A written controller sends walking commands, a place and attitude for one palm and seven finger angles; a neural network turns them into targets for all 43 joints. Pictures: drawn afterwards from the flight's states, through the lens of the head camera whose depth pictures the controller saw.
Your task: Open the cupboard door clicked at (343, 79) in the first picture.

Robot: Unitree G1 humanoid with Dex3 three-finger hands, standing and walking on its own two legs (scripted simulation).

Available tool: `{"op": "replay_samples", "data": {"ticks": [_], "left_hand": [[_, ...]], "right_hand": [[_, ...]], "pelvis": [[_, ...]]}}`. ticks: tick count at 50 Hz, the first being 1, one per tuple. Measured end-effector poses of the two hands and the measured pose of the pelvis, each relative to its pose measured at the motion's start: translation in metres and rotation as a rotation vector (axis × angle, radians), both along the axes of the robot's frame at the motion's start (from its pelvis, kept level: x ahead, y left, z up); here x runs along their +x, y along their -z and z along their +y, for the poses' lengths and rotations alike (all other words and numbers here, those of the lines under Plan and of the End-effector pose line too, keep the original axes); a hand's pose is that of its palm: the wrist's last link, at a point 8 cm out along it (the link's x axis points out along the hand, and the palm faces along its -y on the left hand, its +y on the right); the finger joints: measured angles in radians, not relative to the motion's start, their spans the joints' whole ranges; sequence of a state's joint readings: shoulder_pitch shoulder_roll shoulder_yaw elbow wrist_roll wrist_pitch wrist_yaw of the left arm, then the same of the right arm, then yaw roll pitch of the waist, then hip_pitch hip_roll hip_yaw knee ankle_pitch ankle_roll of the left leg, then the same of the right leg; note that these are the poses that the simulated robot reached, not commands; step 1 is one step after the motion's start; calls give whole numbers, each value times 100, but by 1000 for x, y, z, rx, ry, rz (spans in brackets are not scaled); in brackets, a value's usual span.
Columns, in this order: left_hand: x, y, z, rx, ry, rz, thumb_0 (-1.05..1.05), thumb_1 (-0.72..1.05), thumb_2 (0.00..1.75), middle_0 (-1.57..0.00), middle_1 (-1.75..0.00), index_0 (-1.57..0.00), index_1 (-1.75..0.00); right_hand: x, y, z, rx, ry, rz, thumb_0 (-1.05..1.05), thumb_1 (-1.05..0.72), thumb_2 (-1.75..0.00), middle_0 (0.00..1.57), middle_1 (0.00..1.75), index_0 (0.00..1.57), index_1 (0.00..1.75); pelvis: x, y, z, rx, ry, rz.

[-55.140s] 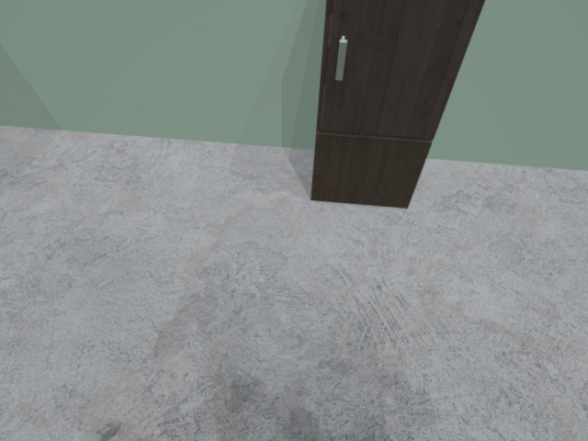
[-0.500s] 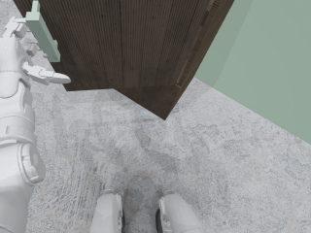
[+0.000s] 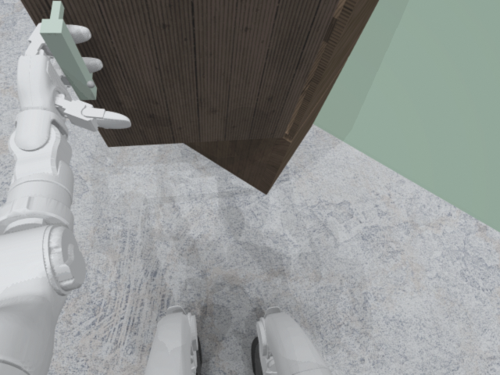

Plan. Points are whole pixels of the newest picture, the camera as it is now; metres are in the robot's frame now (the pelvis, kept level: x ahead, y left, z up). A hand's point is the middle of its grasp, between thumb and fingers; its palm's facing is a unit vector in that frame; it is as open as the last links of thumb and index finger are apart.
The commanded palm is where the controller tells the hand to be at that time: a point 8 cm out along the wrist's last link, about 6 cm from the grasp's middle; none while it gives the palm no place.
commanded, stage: slide the fingers in behind the handle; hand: left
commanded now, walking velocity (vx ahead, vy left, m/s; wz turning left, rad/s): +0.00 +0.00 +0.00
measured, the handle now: (73, 53) +0.58 +0.22 +0.07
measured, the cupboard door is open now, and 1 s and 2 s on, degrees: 40 41 72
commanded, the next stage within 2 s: close the thumb around the handle in 0.24 s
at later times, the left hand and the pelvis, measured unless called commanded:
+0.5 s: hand (92, 85) +0.53 +0.19 +0.06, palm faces +0.08 -1.00 -0.01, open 13.4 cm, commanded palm +0.51 +0.22 +0.06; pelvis +0.00 +0.00 +0.00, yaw +0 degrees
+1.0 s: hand (91, 87) +0.53 +0.19 +0.07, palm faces +0.08 -1.00 -0.01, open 5.8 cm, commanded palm +0.51 +0.22 +0.06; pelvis +0.00 +0.00 +0.00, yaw +0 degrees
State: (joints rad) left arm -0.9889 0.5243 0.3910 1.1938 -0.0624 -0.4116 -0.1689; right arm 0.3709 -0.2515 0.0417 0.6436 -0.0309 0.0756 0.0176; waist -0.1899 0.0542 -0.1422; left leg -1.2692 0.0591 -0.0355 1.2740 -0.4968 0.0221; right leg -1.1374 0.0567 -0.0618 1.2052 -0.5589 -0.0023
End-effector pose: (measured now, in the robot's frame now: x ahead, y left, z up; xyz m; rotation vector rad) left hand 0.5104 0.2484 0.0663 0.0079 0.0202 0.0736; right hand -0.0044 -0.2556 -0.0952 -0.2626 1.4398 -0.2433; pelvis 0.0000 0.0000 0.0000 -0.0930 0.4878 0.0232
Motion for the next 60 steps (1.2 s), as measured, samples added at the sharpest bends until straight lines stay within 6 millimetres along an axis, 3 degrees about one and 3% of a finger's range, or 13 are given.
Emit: {"op": "replay_samples", "data": {"ticks": [23, 31, 47, 60], "left_hand": [[-3, 0, -3, 3, -6, -4, -2, -45, 33, -29, -119, -28, -120], [-3, 0, -3, 1, -4, -3, -1, -15, 45, -30, -122, -31, -123], [-6, 0, -2, -3, -4, 2, 0, 68, 81, -36, -131, -36, -132], [-6, 0, -2, -1, -5, 0, 0, 71, 81, -35, -134, -35, -135]], "right_hand": [[1, -3, 0, -3, 1, 4, 0, -91, -89, 20, 30, 20, 30], [2, -3, -1, -5, 1, 1, 0, -91, -89, 20, 30, 20, 30], [3, -3, 0, 1, 8, -5, 0, -91, -89, 20, 30, 20, 30], [4, -2, -1, -1, 2, -11, 0, -91, -89, 20, 30, 20, 30]], "pelvis": [[2, -3, 2, 2, -2, -7], [1, -3, 2, 3, -1, -7], [3, -4, 0, 5, 2, -13], [2, -3, 1, 5, 2, -14]]}}
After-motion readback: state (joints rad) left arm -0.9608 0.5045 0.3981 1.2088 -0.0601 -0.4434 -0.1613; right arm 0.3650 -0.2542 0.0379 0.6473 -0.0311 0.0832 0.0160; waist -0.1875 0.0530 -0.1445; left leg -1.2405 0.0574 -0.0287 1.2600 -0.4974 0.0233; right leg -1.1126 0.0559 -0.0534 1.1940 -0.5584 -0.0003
